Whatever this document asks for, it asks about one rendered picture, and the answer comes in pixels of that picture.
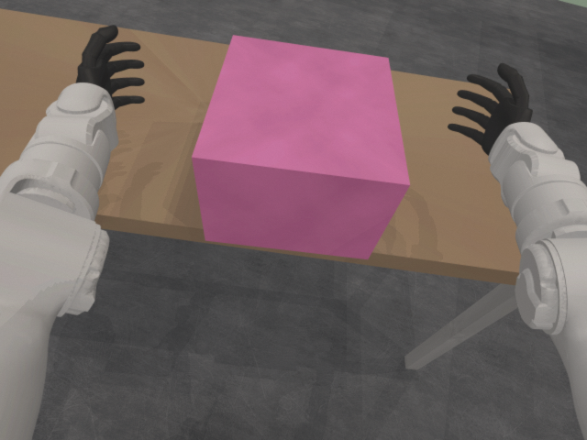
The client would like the left robot upper arm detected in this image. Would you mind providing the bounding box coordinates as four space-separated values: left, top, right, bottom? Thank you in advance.
0 192 109 440

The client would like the right robot upper arm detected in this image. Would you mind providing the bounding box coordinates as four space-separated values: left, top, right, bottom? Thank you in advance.
515 238 587 440

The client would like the left robot forearm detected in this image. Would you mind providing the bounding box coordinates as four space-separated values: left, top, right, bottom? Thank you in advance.
0 82 118 221

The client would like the table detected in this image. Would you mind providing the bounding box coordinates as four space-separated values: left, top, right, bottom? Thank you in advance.
0 8 521 370

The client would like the robot left hand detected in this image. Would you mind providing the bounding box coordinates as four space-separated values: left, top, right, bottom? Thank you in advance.
76 25 145 110

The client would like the carton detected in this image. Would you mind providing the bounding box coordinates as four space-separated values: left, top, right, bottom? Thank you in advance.
192 35 410 259

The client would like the right robot forearm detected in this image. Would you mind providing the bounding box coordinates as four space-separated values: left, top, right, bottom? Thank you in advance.
488 122 587 255

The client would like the robot right hand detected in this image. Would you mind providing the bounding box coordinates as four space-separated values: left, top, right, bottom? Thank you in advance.
448 63 533 156

